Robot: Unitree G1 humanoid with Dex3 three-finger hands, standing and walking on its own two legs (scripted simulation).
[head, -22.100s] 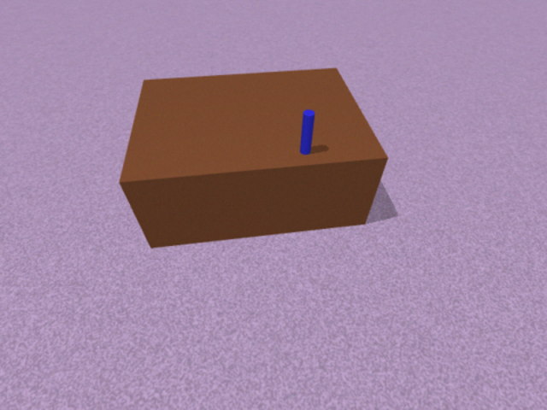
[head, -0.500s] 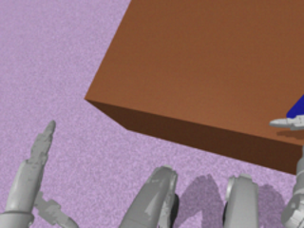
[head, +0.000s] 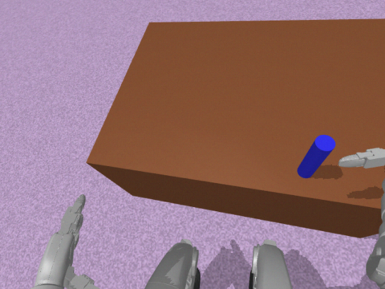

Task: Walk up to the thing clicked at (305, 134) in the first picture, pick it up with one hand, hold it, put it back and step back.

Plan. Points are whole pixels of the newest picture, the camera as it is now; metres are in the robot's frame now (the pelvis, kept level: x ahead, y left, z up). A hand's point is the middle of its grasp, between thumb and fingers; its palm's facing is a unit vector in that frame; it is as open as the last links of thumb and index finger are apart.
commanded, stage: home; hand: right
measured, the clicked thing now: (313, 159) +0.45 -0.22 -0.14
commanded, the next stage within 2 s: none
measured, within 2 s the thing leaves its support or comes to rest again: neither
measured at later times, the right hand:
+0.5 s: hand (383, 191) +0.32 -0.27 +0.02, palm faces +0.24 +0.93 -0.29, open 17.6 cm
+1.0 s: hand (326, 275) +0.18 -0.17 +0.02, palm faces +0.18 +0.95 -0.27, open 17.6 cm
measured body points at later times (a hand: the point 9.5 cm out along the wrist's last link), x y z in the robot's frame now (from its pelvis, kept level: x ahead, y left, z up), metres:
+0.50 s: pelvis +0.04 -0.01 +0.08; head +0.09 -0.04 +0.52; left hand +0.21 +0.21 +0.04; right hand +0.31 -0.32 +0.04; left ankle +0.02 +0.15 -0.61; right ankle +0.07 -0.12 -0.61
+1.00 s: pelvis +0.03 +0.02 +0.08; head +0.05 +0.03 +0.53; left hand +0.20 +0.25 -0.01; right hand +0.17 -0.22 +0.04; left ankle +0.02 +0.15 -0.61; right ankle +0.07 -0.12 -0.61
